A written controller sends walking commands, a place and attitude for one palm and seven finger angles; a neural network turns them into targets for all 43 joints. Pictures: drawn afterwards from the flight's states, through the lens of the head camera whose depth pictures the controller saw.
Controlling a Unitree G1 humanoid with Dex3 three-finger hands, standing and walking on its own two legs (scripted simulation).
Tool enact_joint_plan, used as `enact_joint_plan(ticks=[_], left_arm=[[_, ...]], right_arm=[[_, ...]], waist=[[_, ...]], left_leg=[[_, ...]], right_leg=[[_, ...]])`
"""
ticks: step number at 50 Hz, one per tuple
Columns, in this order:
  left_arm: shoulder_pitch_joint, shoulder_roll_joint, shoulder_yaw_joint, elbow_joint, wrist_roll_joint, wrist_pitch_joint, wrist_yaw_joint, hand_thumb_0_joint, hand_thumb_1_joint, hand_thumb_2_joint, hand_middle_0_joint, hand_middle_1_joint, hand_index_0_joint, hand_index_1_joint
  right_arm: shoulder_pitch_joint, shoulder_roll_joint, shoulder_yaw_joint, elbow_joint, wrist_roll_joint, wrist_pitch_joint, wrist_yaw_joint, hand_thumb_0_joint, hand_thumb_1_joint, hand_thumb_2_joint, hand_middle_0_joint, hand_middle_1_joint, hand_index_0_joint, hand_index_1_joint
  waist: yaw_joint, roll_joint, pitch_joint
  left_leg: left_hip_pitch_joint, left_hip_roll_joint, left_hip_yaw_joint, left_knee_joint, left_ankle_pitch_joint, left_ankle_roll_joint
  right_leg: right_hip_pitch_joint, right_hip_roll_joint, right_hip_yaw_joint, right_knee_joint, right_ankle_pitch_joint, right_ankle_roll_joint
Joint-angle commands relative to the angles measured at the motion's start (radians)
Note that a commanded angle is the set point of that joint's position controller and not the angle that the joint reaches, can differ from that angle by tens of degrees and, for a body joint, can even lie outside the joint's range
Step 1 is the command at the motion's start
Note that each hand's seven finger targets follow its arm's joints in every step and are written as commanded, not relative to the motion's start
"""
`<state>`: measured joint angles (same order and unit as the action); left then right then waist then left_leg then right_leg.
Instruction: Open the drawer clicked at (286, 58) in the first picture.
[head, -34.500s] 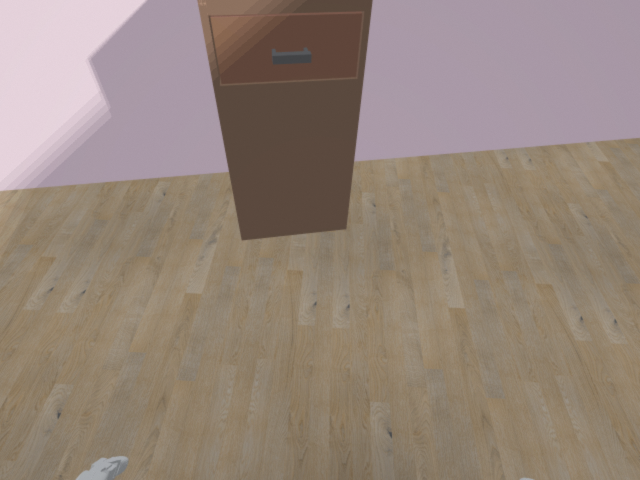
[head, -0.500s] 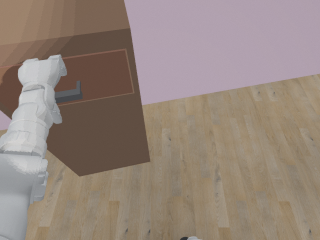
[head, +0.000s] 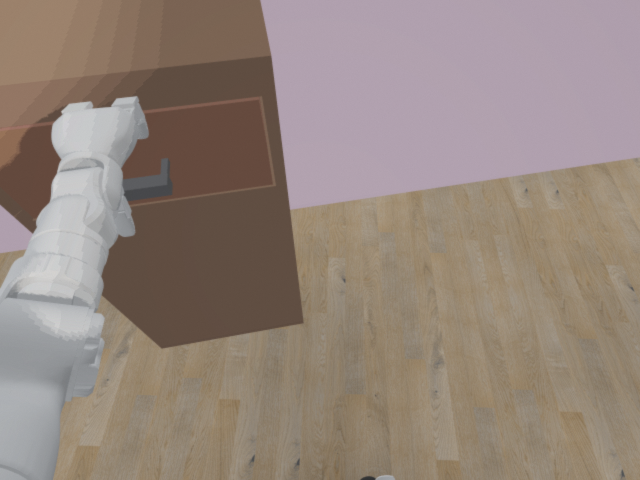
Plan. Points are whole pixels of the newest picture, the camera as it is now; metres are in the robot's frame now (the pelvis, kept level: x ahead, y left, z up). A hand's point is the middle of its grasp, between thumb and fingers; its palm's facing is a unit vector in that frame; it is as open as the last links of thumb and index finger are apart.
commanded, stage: re-aim the fingers above the handle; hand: left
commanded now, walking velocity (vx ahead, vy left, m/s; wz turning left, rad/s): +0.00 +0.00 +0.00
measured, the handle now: (134, 178) +0.54 +0.26 +0.03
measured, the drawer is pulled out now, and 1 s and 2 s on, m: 0.00 0.00 0.00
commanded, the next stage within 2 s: lower the fingers behind the handle in 0.26 s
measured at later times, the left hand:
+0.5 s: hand (103, 187) +0.47 +0.26 +0.09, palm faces -0.08 +0.03 -1.00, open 13.9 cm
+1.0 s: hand (129, 202) +0.48 +0.25 +0.05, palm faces -0.09 +0.00 -1.00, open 13.9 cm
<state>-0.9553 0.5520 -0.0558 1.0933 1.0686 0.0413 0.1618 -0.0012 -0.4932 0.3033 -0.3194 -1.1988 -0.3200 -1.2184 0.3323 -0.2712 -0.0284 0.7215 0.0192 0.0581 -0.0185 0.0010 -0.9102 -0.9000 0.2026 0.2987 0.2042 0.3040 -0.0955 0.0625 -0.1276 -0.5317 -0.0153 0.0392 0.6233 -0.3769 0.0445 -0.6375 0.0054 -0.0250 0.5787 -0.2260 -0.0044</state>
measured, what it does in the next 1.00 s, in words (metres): stands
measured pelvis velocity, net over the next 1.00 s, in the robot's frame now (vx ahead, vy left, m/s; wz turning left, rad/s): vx -0.01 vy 0.00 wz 0.00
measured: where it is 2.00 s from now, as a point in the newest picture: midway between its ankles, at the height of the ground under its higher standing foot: outside the picture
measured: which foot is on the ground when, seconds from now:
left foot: down 0.00-1.00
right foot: down 0.00-1.00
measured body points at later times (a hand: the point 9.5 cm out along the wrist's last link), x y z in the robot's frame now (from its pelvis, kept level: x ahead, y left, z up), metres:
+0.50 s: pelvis +0.00 +0.00 +0.00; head +0.07 -0.01 +0.45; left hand +0.47 +0.26 +0.14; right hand +0.05 -0.28 -0.13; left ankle -0.06 +0.09 -0.72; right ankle +0.02 -0.12 -0.72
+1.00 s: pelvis -0.01 +0.00 -0.01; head +0.08 +0.00 +0.43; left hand +0.48 +0.24 +0.10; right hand +0.00 -0.27 -0.14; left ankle -0.06 +0.09 -0.72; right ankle +0.02 -0.12 -0.72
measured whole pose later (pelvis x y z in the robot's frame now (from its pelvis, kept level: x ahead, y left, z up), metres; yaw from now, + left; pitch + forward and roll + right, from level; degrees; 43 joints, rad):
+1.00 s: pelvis -0.01 +0.00 -0.01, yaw +0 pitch +18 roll -1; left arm -0.89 0.54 -0.03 1.10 1.08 -0.02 0.22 0.00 -0.49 0.30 -0.32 -1.20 -0.32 -1.20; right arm 0.35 -0.25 -0.03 0.75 0.01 0.05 -0.01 0.00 -0.91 -0.90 0.20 0.30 0.21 0.30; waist -0.11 0.05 -0.12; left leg -0.61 -0.01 0.04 0.69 -0.40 0.05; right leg -0.71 0.00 -0.03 0.63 -0.24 0.00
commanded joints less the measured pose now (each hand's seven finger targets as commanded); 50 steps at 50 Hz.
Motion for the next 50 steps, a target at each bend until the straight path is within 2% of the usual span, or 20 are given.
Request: enact_joint_plan(ticks=[1, 5, 7, 10, 13, 15, 18, 21, 23, 25, 26, 30, 31, 34, 35, 37, 41, 45, 47, 50], left_arm=[[-0.345, 0.204, 0.042, -0.225, 0.002, -0.061, -0.008, 0.0, -0.5, 0.3, -0.3, -1.2, -0.3, -1.2], [-0.341, 0.322, 0.154, -0.303, 0.005, -0.109, 0.034, 0.0, -0.5, 0.3, -0.3, -1.2, -0.3, -1.2], [-0.376, 0.306, 0.146, -0.319, 0.018, -0.113, 0.075, 0.0, -0.5, 0.3, -0.3, -1.2, -0.3, -1.2], [-0.397, 0.394, 0.221, -0.39, 0.032, -0.104, 0.129, 0.0, -0.5, 0.3, -0.3, -1.2, -0.3, -1.2], [-0.396, 0.329, 0.169, -0.361, 0.03, -0.064, 0.145, 0.0, -0.5, 0.3, -0.3, -1.2, -0.3, -1.2], [-0.375, 0.3, 0.143, -0.315, 0.024, -0.034, 0.13, 0.0, -0.5, 0.3, -0.3, -1.2, -0.3, -1.2], [-0.382, 0.189, 0.031, -0.27, -0.001, 0.003, 0.075, 0.0, -0.5, 0.3, -0.3, -1.2, -0.3, -1.2], [-0.355, 0.135, -0.03, -0.185, -0.01, 0.003, 0.01, 0.0, -0.5, 0.3, -0.3, -1.2, -0.3, -1.2], [-0.364, 0.169, -0.013, -0.197, -0.009, -0.027, -0.016, 0.0, -0.5, 0.3, -0.3, -1.2, -0.3, -1.2], [-0.391, 0.217, 0.034, -0.269, -0.004, -0.086, -0.023, 0.0, -0.5, 0.3, -0.3, -1.2, -0.3, -1.2], [-0.393, 0.201, 0.02, -0.265, -0.002, -0.108, -0.019, 0.0, -0.5, 0.3, -0.3, -1.2, -0.3, -1.2], [-0.379, 0.37, 0.185, -0.32, 0.027, -0.173, 0.062, 0.0, -0.5, 0.3, -0.3, -1.2, -0.3, -1.2], [-0.391, 0.33, 0.154, -0.318, 0.034, -0.173, 0.089, 0.0, -0.5, 0.3, -0.3, -1.2, -0.3, -1.2], [-0.375, 0.346, 0.189, -0.298, 0.043, -0.135, 0.169, 0.0, -0.5, 0.3, -0.3, -1.2, -0.3, -1.2], [-0.366, 0.357, 0.206, -0.285, 0.045, -0.116, 0.185, 0.0, -0.5, 0.3, -0.3, -1.2, -0.3, -1.2], [-0.368, 0.328, 0.178, -0.256, 0.047, -0.071, 0.203, 0.0, -0.5, 0.3, -0.3, -1.2, -0.3, -1.2], [-0.378, 0.188, 0.052, -0.181, 0.032, -0.008, 0.165, 0.0, -0.5, 0.3, -0.3, -1.2, -0.3, -1.2], [-0.429, 0.209, 0.048, -0.193, 0.01, -0.03, 0.101, 0.0, -0.5, 0.3, -0.3, -1.2, -0.3, -1.2], [-0.415, 0.217, 0.052, -0.201, 0.005, -0.064, 0.084, 0.0, -0.5, 0.3, -0.3, -1.2, -0.3, -1.2], [-0.403, 0.286, 0.113, -0.236, 0.029, -0.118, 0.095, 0.0, -0.5, 0.3, -0.3, -1.2, -0.3, -1.2]], right_arm=[[0.107, -0.153, -0.057, -0.078, -0.009, -0.012, -0.022, 0.0, -0.9, -0.9, 0.2, 0.3, 0.2, 0.3], [0.091, -0.15, -0.052, -0.092, -0.013, -0.007, -0.022, 0.0, -0.9, -0.9, 0.2, 0.3, 0.2, 0.3], [0.096, -0.141, -0.053, -0.086, -0.013, -0.015, -0.017, 0.0, -0.9, -0.9, 0.2, 0.3, 0.2, 0.3], [0.088, -0.144, -0.057, -0.08, -0.023, -0.018, -0.007, 0.0, -0.9, -0.9, 0.2, 0.3, 0.2, 0.3], [0.09, -0.137, -0.062, -0.072, -0.017, -0.022, 0.0, 0.0, -0.9, -0.9, 0.2, 0.3, 0.2, 0.3], [0.086, -0.146, -0.065, -0.061, -0.013, -0.02, 0.003, 0.0, -0.9, -0.9, 0.2, 0.3, 0.2, 0.3], [0.079, -0.151, -0.066, -0.058, -0.003, -0.017, -0.001, 0.0, -0.9, -0.9, 0.2, 0.3, 0.2, 0.3], [0.079, -0.158, -0.059, -0.052, 0.003, -0.011, -0.017, 0.0, -0.9, -0.9, 0.2, 0.3, 0.2, 0.3], [0.071, -0.162, -0.055, -0.056, 0.003, -0.012, -0.027, 0.0, -0.9, -0.9, 0.2, 0.3, 0.2, 0.3], [0.076, -0.159, -0.057, -0.064, -0.005, -0.014, -0.034, 0.0, -0.9, -0.9, 0.2, 0.3, 0.2, 0.3], [0.083, -0.15, -0.055, -0.07, -0.009, -0.017, -0.035, 0.0, -0.9, -0.9, 0.2, 0.3, 0.2, 0.3], [0.092, -0.149, -0.053, -0.077, -0.024, -0.02, -0.031, 0.0, -0.9, -0.9, 0.2, 0.3, 0.2, 0.3], [0.095, -0.138, -0.052, -0.081, -0.025, -0.024, -0.026, 0.0, -0.9, -0.9, 0.2, 0.3, 0.2, 0.3], [0.096, -0.143, -0.056, -0.071, -0.03, -0.031, -0.004, 0.0, -0.9, -0.9, 0.2, 0.3, 0.2, 0.3], [0.099, -0.149, -0.058, -0.067, -0.033, -0.029, 0.002, 0.0, -0.9, -0.9, 0.2, 0.3, 0.2, 0.3], [0.108, -0.15, -0.062, -0.061, -0.03, -0.03, 0.011, 0.0, -0.9, -0.9, 0.2, 0.3, 0.2, 0.3], [0.126, -0.154, -0.073, -0.045, -0.017, -0.028, 0.015, 0.0, -0.9, -0.9, 0.2, 0.3, 0.2, 0.3], [0.133, -0.166, -0.071, -0.033, -0.015, -0.026, -0.009, 0.0, -0.9, -0.9, 0.2, 0.3, 0.2, 0.3], [0.139, -0.162, -0.066, -0.034, -0.015, -0.03, -0.017, 0.0, -0.9, -0.9, 0.2, 0.3, 0.2, 0.3], [0.142, -0.162, -0.063, -0.03, -0.027, -0.03, -0.02, 0.0, -0.9, -0.9, 0.2, 0.3, 0.2, 0.3]], waist=[[0.002, -0.042, -0.388], [0.037, -0.031, -0.392], [0.028, 0.002, -0.375], [0.054, 0.049, -0.479], [0.03, 0.056, -0.485], [0.018, 0.008, -0.469], [-0.011, -0.008, -0.391], [-0.035, -0.081, -0.294], [-0.033, -0.07, -0.261], [-0.018, -0.037, -0.311], [-0.018, -0.013, -0.313], [0.035, 0.026, -0.398], [0.024, 0.05, -0.403], [0.032, 0.063, -0.421], [0.037, 0.029, -0.457], [0.026, 0.035, -0.48], [-0.02, 0.01, -0.454], [-0.049, -0.053, -0.414], [-0.041, -0.027, -0.395], [-0.013, 0.025, -0.401]], left_leg=[[0.148, 0.004, -0.034, -0.032, 0.51, -0.009], [0.097, -0.005, -0.03, -0.035, 0.491, -0.011], [0.105, -0.003, -0.035, -0.029, 0.512, -0.015], [0.145, -0.003, -0.028, -0.009, 0.609, -0.022], [0.167, 0.001, -0.031, -0.008, 0.637, -0.029], [0.171, 0.005, -0.03, -0.016, 0.627, -0.027], [0.17, 0.002, -0.028, -0.039, 0.518, -0.019], [0.132, 0.0, -0.034, -0.06, 0.403, -0.009], [0.115, -0.007, -0.037, -0.061, 0.354, -0.005], [0.134, -0.008, -0.04, -0.052, 0.376, -0.006], [0.126, -0.011, -0.04, -0.044, 0.377, -0.005], [0.093, -0.013, -0.041, -0.008, 0.453, -0.017], [0.086, -0.012, -0.04, 0.0, 0.462, -0.02], [0.07, -0.008, -0.034, 0.023, 0.5, -0.03], [0.065, -0.007, -0.034, 0.03, 0.524, -0.03], [0.072, -0.002, -0.031, 0.038, 0.543, -0.033], [0.113, 0.01, -0.039, 0.031, 0.521, -0.031], [0.093, 0.004, -0.048, 0.01, 0.42, -0.013], [0.082, -0.001, -0.05, 0.013, 0.39, -0.01], [0.082, 0.001, -0.054, 0.025, 0.442, -0.019]], right_leg=[[0.312, 0.03, 0.01, -0.009, 0.332, -0.018], [0.357, 0.029, 0.017, 0.01, 0.349, -0.025], [0.319, 0.03, 0.011, 0.019, 0.34, -0.026], [0.37, 0.03, 0.021, 0.038, 0.402, -0.025], [0.362, 0.029, 0.01, 0.039, 0.415, -0.02], [0.366, 0.03, 0.008, 0.02, 0.404, -0.018], [0.323, 0.03, 0.001, -0.014, 0.342, -0.015], [0.285, 0.026, 0.0, -0.04, 0.268, -0.013], [0.265, 0.023, 0.006, -0.045, 0.233, -0.018], [0.279, 0.023, 0.012, -0.031, 0.243, -0.024], [0.269, 0.022, 0.014, -0.019, 0.24, -0.025], [0.296, 0.027, 0.019, 0.035, 0.288, -0.032], [0.277, 0.026, 0.015, 0.048, 0.289, -0.03], [0.252, 0.03, 0.01, 0.075, 0.304, -0.029], [0.277, 0.032, 0.01, 0.082, 0.326, -0.028], [0.271, 0.033, 0.008, 0.089, 0.342, -0.024], [0.223, 0.038, 0.001, 0.054, 0.296, -0.017], [0.231, 0.037, 0.009, 0.023, 0.27, -0.016], [0.215, 0.036, 0.011, 0.027, 0.245, -0.018], [0.198, 0.036, 0.009, 0.052, 0.252, -0.028]])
